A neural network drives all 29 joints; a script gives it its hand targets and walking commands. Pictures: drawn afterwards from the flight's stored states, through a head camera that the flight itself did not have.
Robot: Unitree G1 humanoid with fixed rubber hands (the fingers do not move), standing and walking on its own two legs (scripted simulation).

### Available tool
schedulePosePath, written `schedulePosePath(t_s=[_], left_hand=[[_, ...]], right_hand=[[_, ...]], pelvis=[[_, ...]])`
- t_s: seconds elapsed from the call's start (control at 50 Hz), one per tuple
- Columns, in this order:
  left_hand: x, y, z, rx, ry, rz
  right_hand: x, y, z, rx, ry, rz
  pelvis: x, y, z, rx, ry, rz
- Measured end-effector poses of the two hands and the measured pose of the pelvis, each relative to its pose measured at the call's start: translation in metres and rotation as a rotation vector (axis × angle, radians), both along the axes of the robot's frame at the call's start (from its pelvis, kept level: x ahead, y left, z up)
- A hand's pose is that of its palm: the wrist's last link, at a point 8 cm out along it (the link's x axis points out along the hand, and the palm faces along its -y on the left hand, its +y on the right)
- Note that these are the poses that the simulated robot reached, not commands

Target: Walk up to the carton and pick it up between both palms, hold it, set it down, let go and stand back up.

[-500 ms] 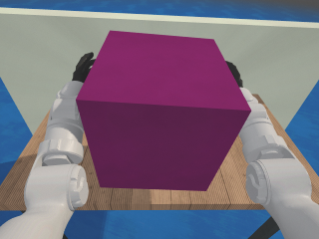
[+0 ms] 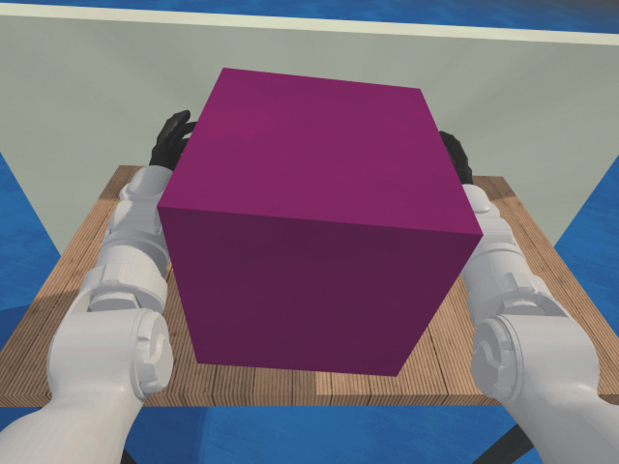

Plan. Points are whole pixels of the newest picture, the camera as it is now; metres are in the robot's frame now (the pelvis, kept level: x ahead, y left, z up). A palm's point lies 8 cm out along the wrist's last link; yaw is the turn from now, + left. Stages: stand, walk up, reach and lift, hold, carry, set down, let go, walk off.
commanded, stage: set down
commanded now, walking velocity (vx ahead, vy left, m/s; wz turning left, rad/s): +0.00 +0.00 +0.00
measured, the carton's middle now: (310, 223) +0.41 +0.01 +0.13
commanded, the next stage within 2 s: none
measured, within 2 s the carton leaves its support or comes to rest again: neither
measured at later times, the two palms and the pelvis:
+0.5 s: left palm (174, 183) +0.44 +0.20 +0.17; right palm (445, 201) +0.43 -0.18 +0.16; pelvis +0.01 +0.00 +0.00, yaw +0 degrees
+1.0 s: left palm (180, 190) +0.45 +0.20 +0.15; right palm (441, 211) +0.43 -0.18 +0.14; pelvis +0.02 +0.00 +0.00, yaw +0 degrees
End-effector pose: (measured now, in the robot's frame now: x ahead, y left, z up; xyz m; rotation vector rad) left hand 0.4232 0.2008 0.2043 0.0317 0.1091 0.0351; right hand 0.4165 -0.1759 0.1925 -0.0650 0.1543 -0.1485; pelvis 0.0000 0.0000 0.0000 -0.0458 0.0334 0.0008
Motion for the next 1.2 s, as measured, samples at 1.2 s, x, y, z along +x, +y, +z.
schedulePosePath(t_s=[1.2], left_hand=[[0.028, 0.000, -0.056, 0.003, 0.058, -0.047]], right_hand=[[0.016, -0.001, -0.058, -0.018, 0.040, -0.025]], pelvis=[[0.018, -0.002, -0.001, 0.015, 0.028, 0.004]])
